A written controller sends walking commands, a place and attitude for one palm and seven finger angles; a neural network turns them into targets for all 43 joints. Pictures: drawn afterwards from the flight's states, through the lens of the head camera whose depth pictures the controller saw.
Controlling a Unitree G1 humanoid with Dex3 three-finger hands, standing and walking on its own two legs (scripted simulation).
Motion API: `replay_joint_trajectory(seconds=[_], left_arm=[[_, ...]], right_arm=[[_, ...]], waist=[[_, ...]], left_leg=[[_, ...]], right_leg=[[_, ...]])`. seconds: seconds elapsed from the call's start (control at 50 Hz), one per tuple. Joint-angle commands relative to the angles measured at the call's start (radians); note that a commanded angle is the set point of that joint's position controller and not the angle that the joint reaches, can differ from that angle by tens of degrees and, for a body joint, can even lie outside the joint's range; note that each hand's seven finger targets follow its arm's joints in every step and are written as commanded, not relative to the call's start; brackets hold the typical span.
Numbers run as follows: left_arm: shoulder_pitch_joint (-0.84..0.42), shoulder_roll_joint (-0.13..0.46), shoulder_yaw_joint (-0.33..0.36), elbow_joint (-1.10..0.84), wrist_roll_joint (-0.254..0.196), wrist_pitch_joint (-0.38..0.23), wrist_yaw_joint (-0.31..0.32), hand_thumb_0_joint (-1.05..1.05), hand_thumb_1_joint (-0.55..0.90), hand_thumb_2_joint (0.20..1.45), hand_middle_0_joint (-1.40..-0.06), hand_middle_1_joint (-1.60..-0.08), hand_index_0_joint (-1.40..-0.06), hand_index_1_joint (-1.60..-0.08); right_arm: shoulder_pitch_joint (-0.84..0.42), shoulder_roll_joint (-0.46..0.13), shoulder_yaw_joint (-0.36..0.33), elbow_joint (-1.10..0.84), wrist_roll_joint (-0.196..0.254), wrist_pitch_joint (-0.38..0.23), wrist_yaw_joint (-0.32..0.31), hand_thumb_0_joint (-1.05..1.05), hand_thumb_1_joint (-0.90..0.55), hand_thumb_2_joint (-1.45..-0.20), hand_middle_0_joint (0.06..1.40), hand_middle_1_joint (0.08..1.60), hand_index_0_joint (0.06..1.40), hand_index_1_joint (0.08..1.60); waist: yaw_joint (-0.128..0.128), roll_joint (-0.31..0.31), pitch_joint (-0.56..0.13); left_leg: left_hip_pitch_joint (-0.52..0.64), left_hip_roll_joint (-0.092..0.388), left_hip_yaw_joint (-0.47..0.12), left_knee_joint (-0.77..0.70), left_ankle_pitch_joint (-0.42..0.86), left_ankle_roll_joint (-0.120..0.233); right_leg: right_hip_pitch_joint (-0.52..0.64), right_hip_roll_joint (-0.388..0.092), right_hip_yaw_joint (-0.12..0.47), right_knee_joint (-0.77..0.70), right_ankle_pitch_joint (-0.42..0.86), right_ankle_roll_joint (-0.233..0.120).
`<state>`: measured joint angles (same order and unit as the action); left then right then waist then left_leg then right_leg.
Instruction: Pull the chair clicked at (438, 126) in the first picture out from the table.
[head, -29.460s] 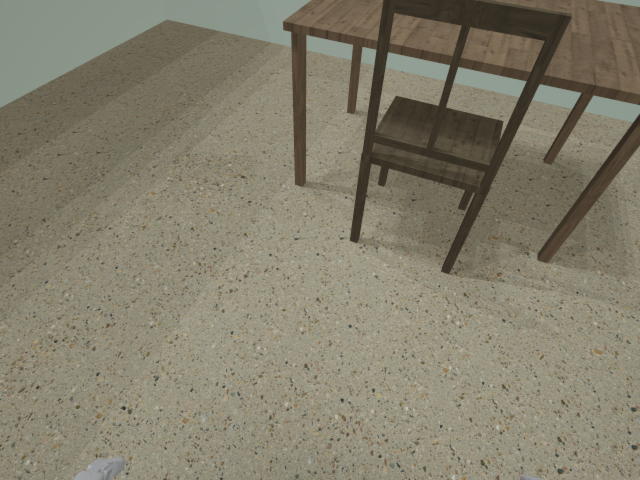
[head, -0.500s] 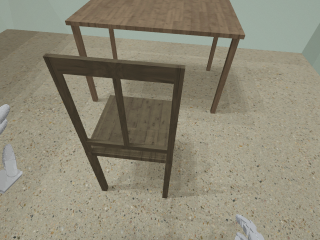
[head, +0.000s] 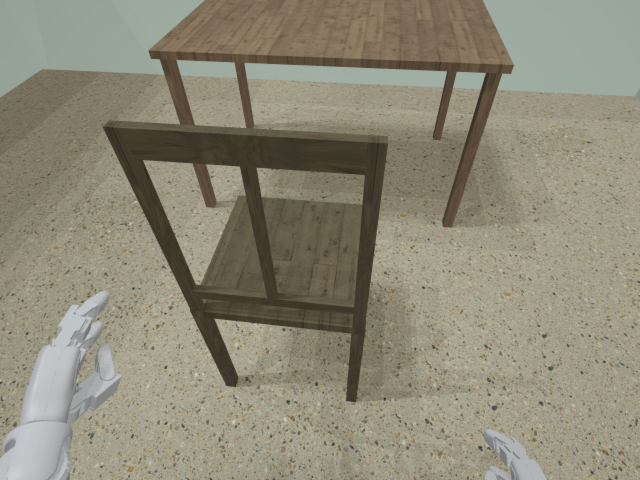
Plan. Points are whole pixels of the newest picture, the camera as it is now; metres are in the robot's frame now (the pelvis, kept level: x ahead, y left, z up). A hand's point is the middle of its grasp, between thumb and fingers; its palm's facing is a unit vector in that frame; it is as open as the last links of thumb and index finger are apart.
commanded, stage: let the arm hang, fingers relaxed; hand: left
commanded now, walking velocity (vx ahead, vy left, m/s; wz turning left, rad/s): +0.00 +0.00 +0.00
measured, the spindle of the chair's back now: (262, 241) +0.53 +0.15 -0.05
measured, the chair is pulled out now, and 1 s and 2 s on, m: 0.60 0.60 0.60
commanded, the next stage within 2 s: look to check the result in 1.00 s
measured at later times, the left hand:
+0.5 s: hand out of the picture -0.05 +0.18 -0.16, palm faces +0.01 -0.97 -0.23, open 7.2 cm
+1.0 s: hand out of the picture +0.00 +0.13 -0.17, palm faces +0.03 -0.99 -0.17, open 7.3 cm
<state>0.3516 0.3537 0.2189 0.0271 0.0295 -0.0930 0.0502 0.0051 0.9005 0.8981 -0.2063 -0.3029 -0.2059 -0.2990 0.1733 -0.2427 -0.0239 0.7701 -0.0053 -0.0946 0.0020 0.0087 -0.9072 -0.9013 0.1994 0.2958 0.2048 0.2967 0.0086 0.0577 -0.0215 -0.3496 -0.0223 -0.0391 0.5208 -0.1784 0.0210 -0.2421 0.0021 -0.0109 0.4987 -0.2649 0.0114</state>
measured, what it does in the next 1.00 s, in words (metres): stands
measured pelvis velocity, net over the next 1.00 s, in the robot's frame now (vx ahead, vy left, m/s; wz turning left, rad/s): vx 0.01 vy -0.02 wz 0.00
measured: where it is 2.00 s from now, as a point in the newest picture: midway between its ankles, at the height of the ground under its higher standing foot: outside the picture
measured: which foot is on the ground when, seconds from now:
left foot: down 0.00-1.00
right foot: down 0.00-1.00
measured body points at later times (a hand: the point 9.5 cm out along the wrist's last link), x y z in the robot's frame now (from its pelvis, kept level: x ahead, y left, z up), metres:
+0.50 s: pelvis +0.01 -0.01 +0.00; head +0.03 -0.02 +0.45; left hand -0.05 +0.23 -0.15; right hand -0.02 -0.23 -0.15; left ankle +0.06 +0.10 -0.73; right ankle +0.00 -0.13 -0.73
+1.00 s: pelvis +0.01 -0.02 +0.00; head +0.03 -0.03 +0.45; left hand +0.00 +0.18 -0.16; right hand -0.01 -0.23 -0.16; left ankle +0.06 +0.10 -0.73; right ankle +0.00 -0.13 -0.73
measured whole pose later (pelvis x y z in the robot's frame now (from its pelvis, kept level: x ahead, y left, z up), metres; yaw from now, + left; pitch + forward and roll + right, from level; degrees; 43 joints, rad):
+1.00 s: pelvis +0.01 -0.02 +0.00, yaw +0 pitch -2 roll +0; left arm 0.33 0.11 -0.01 1.07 0.01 0.00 0.04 0.01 0.92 0.90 -0.20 -0.30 -0.20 -0.30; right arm 0.33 -0.11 -0.01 1.09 -0.01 0.00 -0.03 0.01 -0.92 -0.90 0.20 0.30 0.20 0.30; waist -0.01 0.01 0.05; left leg -0.26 0.00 -0.05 0.47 -0.18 -0.01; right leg -0.16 0.02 -0.02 0.47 -0.28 -0.03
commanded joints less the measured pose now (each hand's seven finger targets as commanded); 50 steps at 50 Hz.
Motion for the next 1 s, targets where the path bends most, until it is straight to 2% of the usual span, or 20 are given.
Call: replay_joint_trajectory(seconds=[0.0,0.02,0.1,0.12,0.16,0.18,0.2,0.22,0.3,0.32,0.4,0.44,0.56,0.62,0.7,0.72,0.82,0.9,0.92,0.98], left_arm=[[-0.013,-0.037,-0.147,0.360,0.005,0.088,-0.034,0.000,0.900,0.900,-0.200,-0.300,-0.200,-0.300],[-0.031,-0.035,-0.155,0.421,0.003,0.094,-0.031,0.000,0.900,0.900,-0.200,-0.300,-0.200,-0.300],[-0.022,-0.013,-0.184,0.666,-0.009,0.099,-0.023,0.000,0.900,0.900,-0.200,-0.300,-0.200,-0.300],[-0.018,-0.008,-0.191,0.713,-0.010,0.098,-0.023,0.000,0.900,0.900,-0.200,-0.300,-0.200,-0.300],[0.002,-0.034,-0.187,0.791,-0.013,0.094,-0.019,0.000,0.900,0.900,-0.200,-0.300,-0.200,-0.300],[0.016,-0.054,-0.181,0.814,-0.013,0.094,-0.017,0.000,0.900,0.900,-0.200,-0.300,-0.200,-0.300],[0.019,-0.049,-0.188,0.842,-0.017,0.096,-0.018,0.000,0.900,0.900,-0.200,-0.300,-0.200,-0.300],[0.028,-0.051,-0.192,0.862,-0.018,0.096,-0.019,0.000,0.900,0.900,-0.200,-0.300,-0.200,-0.300],[0.034,-0.063,-0.207,0.935,-0.021,0.094,-0.021,0.000,0.900,0.900,-0.200,-0.300,-0.200,-0.300],[0.031,-0.068,-0.210,0.949,-0.020,0.094,-0.022,0.000,0.900,0.900,-0.200,-0.300,-0.200,-0.300],[0.060,-0.083,-0.218,0.994,-0.022,0.092,-0.018,0.000,0.900,0.900,-0.200,-0.300,-0.200,-0.300],[0.069,-0.087,-0.221,1.008,-0.022,0.094,-0.015,0.000,0.900,0.900,-0.200,-0.300,-0.200,-0.300],[0.087,-0.109,-0.222,1.031,-0.022,0.090,-0.012,0.000,0.900,0.900,-0.200,-0.300,-0.200,-0.300],[0.091,-0.115,-0.222,1.033,-0.022,0.091,-0.009,0.000,0.900,0.900,-0.200,-0.300,-0.200,-0.300],[0.089,-0.128,-0.217,1.028,-0.022,0.086,-0.007,0.000,0.900,0.900,-0.200,-0.300,-0.200,-0.300],[0.086,-0.129,-0.217,1.026,-0.022,0.087,-0.006,0.000,0.900,0.900,-0.200,-0.300,-0.200,-0.300],[0.075,-0.138,-0.213,1.020,-0.022,0.087,-0.006,0.000,0.900,0.900,-0.200,-0.300,-0.200,-0.300],[0.073,-0.144,-0.210,1.018,-0.023,0.087,-0.006,0.000,0.900,0.900,-0.200,-0.300,-0.200,-0.300],[0.070,-0.145,-0.211,1.017,-0.023,0.087,-0.006,0.000,0.900,0.900,-0.200,-0.300,-0.200,-0.300],[0.068,-0.144,-0.210,1.014,-0.023,0.085,-0.006,0.000,0.900,0.900,-0.200,-0.300,-0.200,-0.300]], right_arm=[[0.052,-0.095,-0.016,-0.039,-0.017,0.047,-0.002,0.000,-0.900,-0.900,0.200,0.300,0.200,0.300],[0.047,-0.094,-0.015,-0.022,-0.019,0.056,-0.004,0.000,-0.900,-0.900,0.200,0.300,0.200,0.300],[0.046,-0.085,0.004,0.067,-0.015,0.067,-0.010,0.000,-0.900,-0.900,0.200,0.300,0.200,0.300],[0.057,-0.082,0.007,0.087,-0.012,0.069,-0.014,0.000,-0.900,-0.900,0.200,0.300,0.200,0.300],[0.091,-0.057,0.008,0.129,-0.013,0.069,-0.022,0.000,-0.900,-0.900,0.200,0.300,0.200,0.300],[0.107,-0.041,0.006,0.142,-0.016,0.071,-0.025,0.000,-0.900,-0.900,0.200,0.300,0.200,0.300],[0.119,-0.033,0.008,0.157,-0.014,0.075,-0.026,0.000,-0.900,-0.900,0.200,0.300,0.200,0.300],[0.131,-0.029,0.005,0.166,-0.011,0.081,-0.029,0.000,-0.900,-0.900,0.200,0.300,0.200,0.300],[0.185,-0.032,0.001,0.208,-0.009,0.085,-0.029,0.000,-0.900,-0.900,0.200,0.300,0.200,0.300],[0.192,-0.026,0.000,0.218,-0.007,0.087,-0.030,0.000,-0.900,-0.900,0.200,0.300,0.200,0.300],[0.227,-0.017,0.002,0.251,-0.007,0.087,-0.031,0.000,-0.900,-0.900,0.200,0.300,0.200,0.300],[0.238,-0.013,0.002,0.265,-0.007,0.091,-0.031,0.000,-0.900,-0.900,0.200,0.300,0.200,0.300],[0.257,0.013,0.008,0.296,-0.007,0.085,-0.033,0.000,-0.900,-0.900,0.200,0.300,0.200,0.300],[0.256,0.025,0.008,0.302,-0.007,0.087,-0.034,0.000,-0.900,-0.900,0.200,0.300,0.200,0.300],[0.259,0.038,0.010,0.304,-0.007,0.082,-0.036,0.000,-0.900,-0.900,0.200,0.300,0.200,0.300],[0.254,0.045,0.010,0.305,-0.006,0.083,-0.037,0.000,-0.900,-0.900,0.200,0.300,0.200,0.300],[0.255,0.053,0.008,0.304,-0.007,0.083,-0.040,0.000,-0.900,-0.900,0.200,0.300,0.200,0.300],[0.254,0.053,0.007,0.301,-0.008,0.082,-0.042,0.000,-0.900,-0.900,0.200,0.300,0.200,0.300],[0.250,0.057,0.007,0.300,-0.008,0.084,-0.043,0.000,-0.900,-0.900,0.200,0.300,0.200,0.300],[0.252,0.050,0.007,0.298,-0.008,0.082,-0.042,0.000,-0.900,-0.900,0.200,0.300,0.200,0.300]], waist=[[-0.017,-0.276,-0.052],[-0.015,-0.232,-0.037],[0.002,-0.005,-0.007],[0.003,0.017,0.014],[-0.003,0.080,-0.011],[-0.002,0.142,-0.021],[-0.003,0.171,-0.005],[-0.001,0.136,0.025],[-0.009,0.014,0.045],[-0.009,-0.017,0.073],[-0.012,-0.060,0.070],[-0.015,-0.038,0.109],[-0.012,-0.084,0.114],[-0.009,-0.058,0.153],[-0.011,-0.054,0.118],[-0.008,-0.047,0.145],[-0.008,-0.044,0.157],[-0.010,-0.027,0.131],[-0.010,-0.036,0.148],[-0.012,-0.050,0.114]], left_leg=[[0.060,0.091,-0.120,-0.023,0.159,0.033],[0.076,0.085,-0.116,-0.035,0.181,0.033],[0.099,0.097,-0.125,-0.109,0.183,0.033],[0.100,0.097,-0.131,-0.118,0.178,0.035],[0.132,0.099,-0.118,-0.121,0.150,0.030],[0.138,0.100,-0.119,-0.130,0.116,0.030],[0.126,0.101,-0.124,-0.149,0.067,0.030],[0.112,0.104,-0.125,-0.156,0.024,0.036],[0.099,0.104,-0.132,-0.167,-0.057,0.034],[0.089,0.105,-0.133,-0.172,-0.073,0.037],[0.108,0.098,-0.120,-0.158,-0.080,0.035],[0.090,0.097,-0.113,-0.162,-0.111,0.034],[0.097,0.094,-0.102,-0.149,-0.063,0.036],[0.077,0.091,-0.098,-0.155,-0.081,0.037],[0.095,0.088,-0.093,-0.138,-0.028,0.033],[0.081,0.086,-0.094,-0.139,-0.032,0.035],[0.076,0.090,-0.094,-0.141,-0.023,0.034],[0.093,0.093,-0.093,-0.136,-0.015,0.032],[0.090,0.093,-0.095,-0.141,-0.026,0.034],[0.108,0.095,-0.087,-0.131,-0.004,0.031]], right_leg=[[0.017,-0.112,0.098,-0.042,0.159,-0.078],[0.016,-0.110,0.098,-0.038,0.173,-0.086],[0.060,-0.083,0.089,-0.064,0.125,-0.057],[0.062,-0.078,0.086,-0.080,0.128,-0.055],[0.080,-0.083,0.090,-0.101,0.128,-0.061],[0.085,-0.081,0.081,-0.108,0.112,-0.064],[0.084,-0.076,0.074,-0.114,0.087,-0.065],[0.080,-0.070,0.067,-0.135,0.078,-0.065],[0.061,-0.078,0.071,-0.143,0.036,-0.071],[0.049,-0.076,0.064,-0.152,0.024,-0.073],[0.025,-0.086,0.080,-0.159,-0.004,-0.075],[-0.001,-0.083,0.083,-0.161,-0.034,-0.079],[-0.012,-0.087,0.087,-0.156,-0.014,-0.081],[-0.027,-0.081,0.085,-0.160,-0.033,-0.081],[-0.008,-0.088,0.091,-0.149,0.009,-0.083],[-0.014,-0.083,0.086,-0.155,0.005,-0.083],[-0.012,-0.081,0.082,-0.155,0.018,-0.084],[-0.003,-0.084,0.088,-0.152,0.032,-0.083],[-0.009,-0.077,0.087,-0.158,0.027,-0.085],[0.005,-0.084,0.093,-0.154,0.047,-0.085]])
